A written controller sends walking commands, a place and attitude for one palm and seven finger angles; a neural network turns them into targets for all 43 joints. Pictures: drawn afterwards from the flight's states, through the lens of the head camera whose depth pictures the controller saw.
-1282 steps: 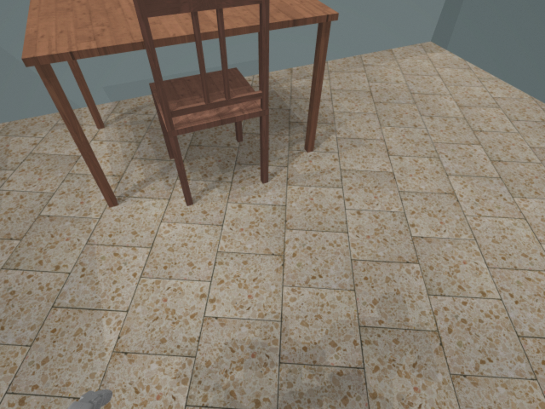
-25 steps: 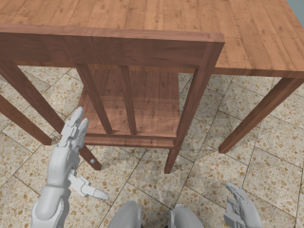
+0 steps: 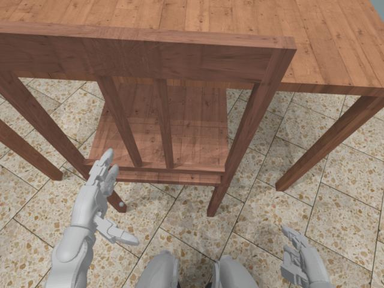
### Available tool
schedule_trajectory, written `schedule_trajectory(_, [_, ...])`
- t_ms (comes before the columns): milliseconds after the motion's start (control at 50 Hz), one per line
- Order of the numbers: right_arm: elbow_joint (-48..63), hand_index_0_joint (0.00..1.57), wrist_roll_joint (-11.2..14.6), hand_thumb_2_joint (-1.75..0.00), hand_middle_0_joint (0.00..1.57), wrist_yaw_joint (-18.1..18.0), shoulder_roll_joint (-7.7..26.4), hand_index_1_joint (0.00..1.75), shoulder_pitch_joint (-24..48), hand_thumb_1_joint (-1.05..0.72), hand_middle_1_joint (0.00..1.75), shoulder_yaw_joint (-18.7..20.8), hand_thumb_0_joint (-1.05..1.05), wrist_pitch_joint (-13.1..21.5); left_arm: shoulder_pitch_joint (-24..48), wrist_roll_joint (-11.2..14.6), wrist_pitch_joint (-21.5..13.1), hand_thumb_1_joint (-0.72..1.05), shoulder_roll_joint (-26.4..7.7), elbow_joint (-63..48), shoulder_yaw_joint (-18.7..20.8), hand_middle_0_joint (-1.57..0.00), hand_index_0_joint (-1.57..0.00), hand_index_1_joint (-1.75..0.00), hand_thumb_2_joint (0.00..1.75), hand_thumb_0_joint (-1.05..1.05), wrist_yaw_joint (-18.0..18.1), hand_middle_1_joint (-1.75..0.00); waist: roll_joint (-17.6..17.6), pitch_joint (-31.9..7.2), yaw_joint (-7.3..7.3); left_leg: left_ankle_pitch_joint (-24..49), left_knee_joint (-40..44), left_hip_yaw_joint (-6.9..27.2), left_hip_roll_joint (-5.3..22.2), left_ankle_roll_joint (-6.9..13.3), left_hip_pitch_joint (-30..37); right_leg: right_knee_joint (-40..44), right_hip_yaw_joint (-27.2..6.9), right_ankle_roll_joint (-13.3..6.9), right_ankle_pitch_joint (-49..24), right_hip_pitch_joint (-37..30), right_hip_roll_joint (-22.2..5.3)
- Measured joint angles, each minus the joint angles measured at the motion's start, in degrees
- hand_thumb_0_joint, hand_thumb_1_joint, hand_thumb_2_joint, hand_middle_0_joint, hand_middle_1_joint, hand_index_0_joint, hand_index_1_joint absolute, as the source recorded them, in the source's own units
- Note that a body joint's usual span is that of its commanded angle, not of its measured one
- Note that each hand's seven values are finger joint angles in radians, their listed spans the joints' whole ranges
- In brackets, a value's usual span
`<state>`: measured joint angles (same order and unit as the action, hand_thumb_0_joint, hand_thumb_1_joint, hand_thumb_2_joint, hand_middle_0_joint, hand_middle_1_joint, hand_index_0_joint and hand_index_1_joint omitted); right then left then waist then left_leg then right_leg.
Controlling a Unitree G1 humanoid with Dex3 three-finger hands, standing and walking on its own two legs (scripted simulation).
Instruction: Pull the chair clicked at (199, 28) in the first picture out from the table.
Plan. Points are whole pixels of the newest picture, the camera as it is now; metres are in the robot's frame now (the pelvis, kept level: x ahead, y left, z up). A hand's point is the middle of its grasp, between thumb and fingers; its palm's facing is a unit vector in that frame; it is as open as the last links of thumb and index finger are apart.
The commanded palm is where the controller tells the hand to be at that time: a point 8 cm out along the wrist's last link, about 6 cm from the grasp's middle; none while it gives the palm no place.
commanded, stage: aim the fingers beside a spindle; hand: left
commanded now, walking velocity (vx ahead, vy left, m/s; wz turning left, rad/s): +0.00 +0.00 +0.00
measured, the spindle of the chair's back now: (125, 131) +0.42 +0.16 +0.04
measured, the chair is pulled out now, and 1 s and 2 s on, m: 0.00 0.00 0.00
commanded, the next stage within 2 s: push the fingers through the gap in 0.96 s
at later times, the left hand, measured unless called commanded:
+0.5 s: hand (120, 203) +0.26 +0.14 +0.06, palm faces -0.06 -1.00 -0.06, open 16.9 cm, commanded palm +0.26 +0.21 +0.03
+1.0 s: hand (110, 192) +0.29 +0.17 +0.01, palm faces +0.02 -1.00 -0.04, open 16.9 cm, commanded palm +0.25 +0.20 +0.02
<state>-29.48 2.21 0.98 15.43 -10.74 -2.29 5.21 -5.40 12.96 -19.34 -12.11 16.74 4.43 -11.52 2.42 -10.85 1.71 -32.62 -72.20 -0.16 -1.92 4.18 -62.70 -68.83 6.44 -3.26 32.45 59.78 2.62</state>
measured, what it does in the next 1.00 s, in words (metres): stands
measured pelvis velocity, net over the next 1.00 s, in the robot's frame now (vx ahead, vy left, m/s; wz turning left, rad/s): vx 0.00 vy -0.01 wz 0.01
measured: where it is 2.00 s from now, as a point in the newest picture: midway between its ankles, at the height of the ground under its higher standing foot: outside the picture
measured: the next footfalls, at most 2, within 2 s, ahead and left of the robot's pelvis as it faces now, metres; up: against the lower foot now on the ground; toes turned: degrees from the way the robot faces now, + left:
none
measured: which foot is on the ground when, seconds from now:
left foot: down 0.00-1.00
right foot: down 0.00-1.00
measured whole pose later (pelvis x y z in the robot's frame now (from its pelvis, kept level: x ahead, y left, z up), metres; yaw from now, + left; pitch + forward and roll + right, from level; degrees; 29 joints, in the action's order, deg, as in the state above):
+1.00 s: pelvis +0.00 -0.01 +0.00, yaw +0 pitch +22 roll -3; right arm -30.8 2.6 1.5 15.6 -11.0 -2.4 4.6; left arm -3.2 13.4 -21.6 -14.3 16.3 7.5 -9.3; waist 2.9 -11.0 1.3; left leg -32.3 -71.9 0.3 -1.7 3.3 -61.9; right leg -68.7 6.9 -4.1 32.3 59.1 2.9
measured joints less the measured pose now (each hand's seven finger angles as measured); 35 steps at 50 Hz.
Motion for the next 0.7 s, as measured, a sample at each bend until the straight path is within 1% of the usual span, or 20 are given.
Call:
schedule_trajectory(40, [0.87, 0.2, -0.4, -0.9, 0.2, -0.41, -0.33, 0.3, -0.03, -0.9, 0.3, 0.57, 0.01, 0.75, -3.16, -0.57, 0.77, -0.5, 0.59, -3.7, -2.5, -0.05, -0.06, -0.08, 0.3, -0.01, -0.11, -0.08, -0.27, 0.9, 0.38, -0.23, -0.22, -0.06, 0.23, -0.01, 0.08, 0.0, -0.07, 0.02, 0.01, -0.1, 0.23])
schedule_trajectory(60, [1.11, 0.2, -0.67, -0.9, 0.2, -0.54, -0.56, 0.3, -0.21, -0.9, 0.3, 0.92, 0.01, 1.27, -5.39, -0.95, 0.18, -0.5, 0.7, -7.18, -3.74, -0.05, -0.06, -0.08, 0.3, -0.01, 0.61, -0.08, -0.39, 1.31, 0.43, -0.29, -0.06, -0.11, 0.34, -0.09, 0.46, 0.25, -0.16, 0.03, -0.04, -0.46, 0.35])
schedule_trajectory(100, [1.09, 0.2, -1.16, -0.9, 0.2, -0.68, -1.02, 0.3, -0.84, -0.9, 0.3, 1.42, 0.01, 1.96, -9.48, -2.05, -2.24, -0.5, 0.08, -14.65, -5.18, -0.06, -0.06, -0.08, 0.3, -0.02, 3.02, -0.08, -0.63, 1.67, 0.17, -0.19, 0.82, -0.27, 0.45, -0.3, 1.67, 1.17, -0.42, 0.05, -0.25, -1.61, 0.49])
schedule_trajectory(120, [0.89, 0.2, -1.36, -0.9, 0.2, -0.65, -1.22, 0.3, -1.18, -0.9, 0.3, 1.59, 0.01, 2.04, -10.69, -2.47, -3.76, -0.5, -0.47, -17.63, -5.2, -0.06, -0.06, -0.08, 0.3, -0.02, 4.46, -0.08, -0.65, 1.69, -0.1, -0.02, 1.43, -0.31, 0.39, -0.36, 2.39, 1.74, -0.51, 0.09, -0.4, -2.31, 0.46])
schedule_trajectory(180, [-0.23, 0.2, -1.86, -0.9, 0.2, -0.11, -1.17, 0.3, -1.54, -0.9, 0.3, 1.35, 0.01, 1.63, -9.6, -3.5, -8.47, -0.5, -1.54, -19.6, -2.32, -0.06, -0.07, -0.09, 0.3, -0.02, 8.04, -0.08, -0.1, 0.84, -0.91, 0.47, 2.48, -0.16, 0.04, -0.2, 3.31, 2.65, -0.42, 0.22, -0.7, -3.29, 0.16])
schedule_trajectory(220, [-1.09, 0.2, -1.76, -0.9, 0.2, 0.49, -0.83, 0.3, -1.05, -0.9, 0.3, 0.67, 0.01, 0.89, -5.98, -3.31, -9.22, -0.5, -1.49, -14.99, 0.43, -0.06, -0.07, -0.09, 0.3, -0.01, 8.02, -0.08, 0.18, -0.3, -1.21, 0.45, 1.9, -0.11, -0.11, 0.02, 2.32, 1.93, -0.29, 0.23, -0.53, -2.3, -0.01])
schedule_trajectory(240, [-1.33, 0.2, -1.4, -0.9, 0.2, 0.68, -0.66, 0.3, -0.68, -0.9, 0.3, 0.33, 0.01, 0.42, -3.89, -2.79, -8.33, -0.5, -1.33, -11.81, 1.35, -0.06, -0.07, -0.09, 0.3, -0.01, 7.13, -0.08, 0.21, -0.63, -1.27, 0.34, 1.36, -0.09, -0.16, 0.08, 1.66, 1.31, -0.21, 0.19, -0.35, -1.64, -0.09])
schedule_trajectory(280, [-1.29, 0.2, -0.4, -0.9, 0.2, 0.68, -0.36, 0.3, 0.01, -0.9, 0.3, -0.09, 0.01, -0.24, -0.37, -1.33, -4.85, -0.5, -0.67, -5.44, 1.55, -0.06, -0.06, -0.08, 0.3, -0.01, 4.26, -0.08, 0.28, -0.59, -1.16, 0.16, 0.31, 0.08, -0.29, 0.11, 0.56, 0.22, 0.06, 0.11, -0.03, -0.64, -0.26])
schedule_trajectory(320, [-0.52, 0.2, 0.17, -0.9, 0.2, 0.36, -0.26, 0.3, 0.43, -0.9, 0.3, -0.18, 0.01, -0.4, 0.48, -0.39, -1.07, -0.5, 0.33, -1.37, -0.21, -0.05, -0.06, -0.08, 0.3, -0.01, 1.26, -0.08, 0.41, -0.08, -0.62, 0.06, -0.37, 0.25, -0.27, 0.09, -0.17, -0.3, 0.29, 0.1, 0.08, -0.03, -0.27])
schedule_trajectory(340, [0.02, 0.2, 0.17, -0.9, 0.2, 0.11, -0.35, 0.3, 0.5, -0.9, 0.3, -0.1, 0.01, -0.27, -0.31, -0.41, 0.38, -0.5, 0.79, -1.12, -1.63, -0.05, -0.05, -0.08, 0.3, -0.01, 0.26, -0.08, 0.34, 0.21, -0.27, 0.01, -0.55, 0.23, -0.18, 0.09, -0.38, -0.41, 0.28, 0.1, 0.06, 0.19, -0.19])
schedule_trajectory(380, [1.05, 0.2, -0.27, -0.9, 0.2, -0.47, -0.73, 0.3, 0.31, -0.9, 0.3, 0.31, 0.01, 0.45, -3.68, -1.33, 1.54, -0.5, 1.34, -4.78, -4.89, -0.05, -0.05, -0.08, 0.3, -0.01, 0.09, -0.08, -0.01, 0.93, 0.29, -0.12, -0.61, 0.03, 0.09, 0.03, -0.27, -0.39, 0.07, 0.08, -0.01, 0.18, 0.06])
schedule_trajectory(420, [1.53, 0.2, -0.87, -0.9, 0.2, -0.8, -1.2, 0.3, -0.31, -0.9, 0.3, 0.85, 0.01, 1.31, -8.09, -2.64, 0.18, -0.5, 0.98, -12.07, -7.25, -0.05, -0.06, -0.08, 0.3, -0.02, 2.2, -0.08, -0.41, 1.39, 0.42, -0.14, -0.09, -0.27, 0.33, -0.22, 0.56, 0.08, -0.3, 0.02, -0.16, -0.46, 0.3])
schedule_trajectory(460, [1.37, 0.2, -1.13, -0.9, 0.2, -0.9, -1.59, 0.3, -1.04, -0.9, 0.3, 1.27, 0.01, 1.42, -10.72, -3.49, -2.21, -0.5, -0.19, -18.41, -7.46, -0.06, -0.06, -0.08, 0.3, -0.02, 5.22, -0.08, -0.53, 1.82, 0.05, 0.17, 1.15, -0.44, 0.31, -0.38, 2.28, 1.14, -0.58, -0.03, -0.43, -2.05, 0.33])
schedule_trajectory(500, [0.61, 0.2, -1.42, -0.9, 0.2, -0.79, -1.79, 0.3, -1.52, -0.9, 0.3, 1.23, 0.01, 0.99, -10.49, -3.97, -5.32, -0.5, -1.45, -20.96, -5.11, -0.07, -0.07, -0.09, 0.3, -0.02, 8.41, -0.08, -0.55, 1.4, -0.63, 0.6, 2.31, -0.58, 0.27, -0.38, 3.5, 2.06, -0.8, -0.05, -0.79, -3.11, 0.32])
schedule_trajectory(540, [-0.42, 0.2, -1.65, -0.9, 0.2, -0.23, -1.5, 0.3, -1.49, -0.9, 0.3, 0.65, 0.01, 0.38, -7.39, -3.94, -7.97, -0.5, -1.88, -18.08, -1.29, -0.07, -0.07, -0.09, 0.3, -0.02, 10.22, -0.08, -0.25, 0.24, -1.03, 0.77, 2.32, -0.39, 0.2, -0.34, 3.18, 2.03, -0.59, -0.1, -0.87, -2.86, 0.26])
schedule_trajectory(560, [-0.89, 0.2, -1.59, -0.9, 0.2, 0.09, -1.23, 0.3, -1.3, -0.9, 0.3, 0.28, 0.01, 0.02, -5.21, -3.57, -8.25, -0.5, -1.9, -15.14, 0.53, -0.07, -0.07, -0.09, 0.3, -0.01, 10.06, -0.08, -0.11, -0.38, -1.11, 0.71, 1.88, -0.22, 0.16, -0.34, 2.54, 1.62, -0.37, -0.18, -0.74, -2.29, 0.21])
schedule_trajectory(580, [-1.31, 0.2, -1.28, -0.9, 0.2, 0.35, -0.98, 0.3, -0.96, -0.9, 0.3, -0.05, 0.01, -0.33, -2.9, -3.01, -7.7, -0.5, -1.88, -11.71, 1.97, -0.06, -0.07, -0.09, 0.3, -0.01, 9.2, -0.08, -0.05, -0.69, -1.14, 0.6, 1.31, -0.06, 0.11, -0.35, 1.91, 1.06, -0.16, -0.28, -0.56, -1.72, 0.15])
schedule_trajectory(620, [-1.52, 0.2, -0.24, -0.9, 0.2, 0.52, -0.5, 0.3, -0.37, -0.9, 0.3, -0.45, 0.01, -0.86, 0.75, -1.43, -4.7, -0.5, -1.58, -4.99, 2.87, -0.06, -0.06, -0.08, 0.3, -0.01, 5.84, -0.08, 0.06, -0.59, -1.03, 0.43, 0.34, 0.28, 0.02, -0.43, 0.94, 0.14, 0.26, -0.45, -0.24, -0.91, 0.03])
schedule_trajectory(660, [-0.86, 0.2, 0.46, -0.9, 0.2, 0.29, -0.15, 0.3, -0.14, -0.9, 0.3, -0.47, 0.01, -0.86, 1.39, -0.17, -1.08, -0.5, -0.91, -0.57, 1.16, -0.05, -0.06, -0.08, 0.3, -0.01, 1.9, -0.08, 0.33, -0.13, -0.49, 0.36, -0.14, 0.6, 0.01, -0.49, 0.37, -0.1, 0.61, -0.54, -0.18, -0.52, 0.02])
schedule_trajectory(700, [0.18, 0.2, 0.42, -0.9, 0.2, -0.16, -0.11, 0.3, -0.23, -0.9, 0.3, -0.13, 0.01, -0.26, -1.23, -0.05, 1.33, -0.5, 0.06, -0.79, -2.19, -0.05, -0.05, -0.08, 0.3, -0.01, -0.59, -0.08, 0.41, 0.4, 0.28, 0.27, -0.25, 0.64, 0.17, -0.47, 0.18, 0.0, 0.64, -0.5, -0.24, -0.38, 0.18])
